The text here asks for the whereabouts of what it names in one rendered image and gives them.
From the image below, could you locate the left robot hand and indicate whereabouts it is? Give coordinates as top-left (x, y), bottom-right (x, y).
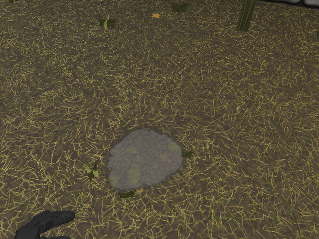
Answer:
top-left (14, 209), bottom-right (75, 239)

